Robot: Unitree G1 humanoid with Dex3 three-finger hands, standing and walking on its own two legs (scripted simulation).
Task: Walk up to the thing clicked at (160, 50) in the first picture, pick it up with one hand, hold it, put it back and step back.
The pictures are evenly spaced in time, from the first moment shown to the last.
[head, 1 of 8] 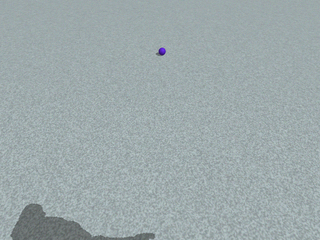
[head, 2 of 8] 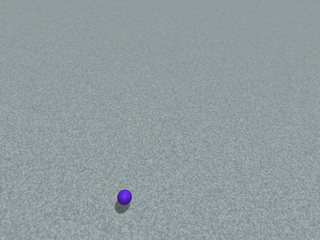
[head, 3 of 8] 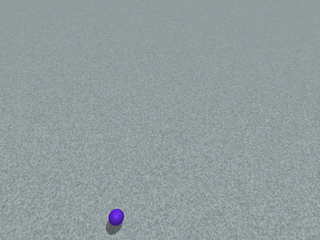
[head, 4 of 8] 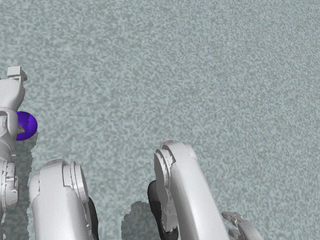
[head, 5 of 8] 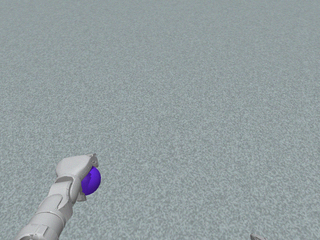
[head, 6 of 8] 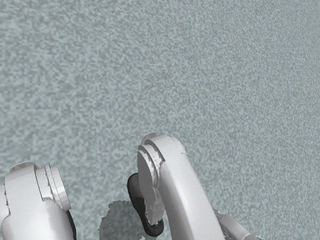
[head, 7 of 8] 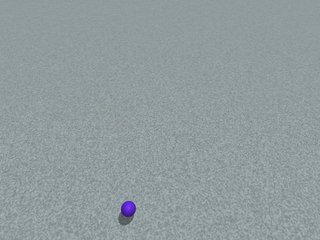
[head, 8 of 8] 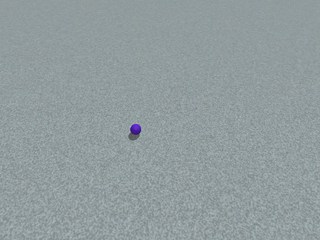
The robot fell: no
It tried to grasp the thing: yes
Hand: left
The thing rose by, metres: 0.68
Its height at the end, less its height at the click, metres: +0.00
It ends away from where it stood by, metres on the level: 0.04
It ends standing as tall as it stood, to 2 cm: yes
